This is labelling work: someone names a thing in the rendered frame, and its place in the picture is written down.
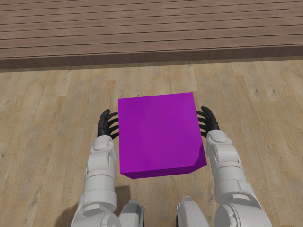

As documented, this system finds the robot left forearm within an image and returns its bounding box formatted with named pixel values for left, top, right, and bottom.
left=71, top=135, right=118, bottom=226

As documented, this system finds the robot right thigh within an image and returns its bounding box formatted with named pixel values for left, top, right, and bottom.
left=176, top=201, right=210, bottom=227

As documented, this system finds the robot left hand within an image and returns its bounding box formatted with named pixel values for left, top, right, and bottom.
left=97, top=109, right=119, bottom=139

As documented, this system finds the right robot upper arm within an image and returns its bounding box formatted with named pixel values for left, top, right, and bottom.
left=214, top=203, right=272, bottom=227

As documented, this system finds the carton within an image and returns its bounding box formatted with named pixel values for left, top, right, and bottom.
left=118, top=92, right=207, bottom=179

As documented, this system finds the robot right forearm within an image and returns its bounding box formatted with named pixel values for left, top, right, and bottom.
left=206, top=130, right=265, bottom=212

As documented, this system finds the robot right hand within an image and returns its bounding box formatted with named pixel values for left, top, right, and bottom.
left=196, top=106, right=220, bottom=138

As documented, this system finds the left robot upper arm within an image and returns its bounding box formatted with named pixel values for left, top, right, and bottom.
left=71, top=211, right=122, bottom=227

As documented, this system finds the right robot shin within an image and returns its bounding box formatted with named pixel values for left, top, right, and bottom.
left=181, top=196, right=192, bottom=203

